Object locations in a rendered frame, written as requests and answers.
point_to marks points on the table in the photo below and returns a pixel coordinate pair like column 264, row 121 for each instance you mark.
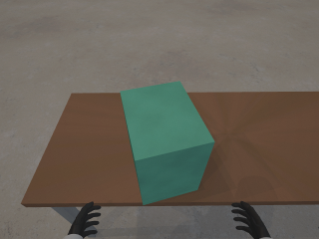
column 265, row 152

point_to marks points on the carton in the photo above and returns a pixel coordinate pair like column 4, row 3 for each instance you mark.
column 170, row 143

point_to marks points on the right robot hand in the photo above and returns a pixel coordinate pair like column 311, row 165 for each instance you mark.
column 256, row 227

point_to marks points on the left robot hand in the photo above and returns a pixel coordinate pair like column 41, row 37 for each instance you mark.
column 80, row 223

